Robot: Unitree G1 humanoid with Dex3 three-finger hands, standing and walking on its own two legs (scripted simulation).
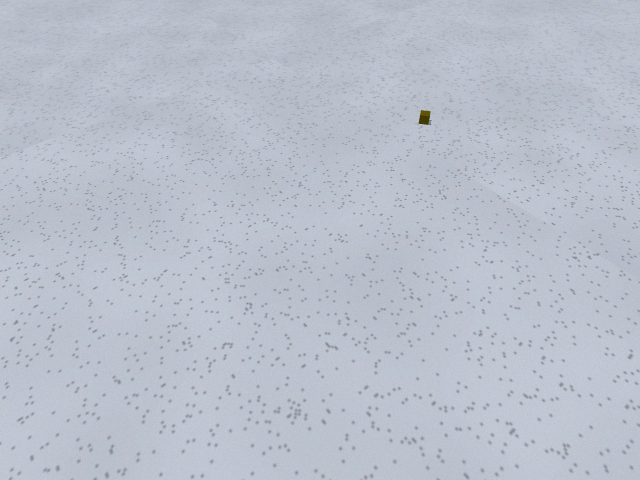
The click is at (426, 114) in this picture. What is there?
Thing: cube
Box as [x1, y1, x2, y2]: [419, 110, 430, 124]
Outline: 421,110 419,123 427,124 430,111
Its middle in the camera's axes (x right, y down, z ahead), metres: +0.60 -0.67 +2.19
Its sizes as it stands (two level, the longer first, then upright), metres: 0.053 0.053 0.053
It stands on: the floor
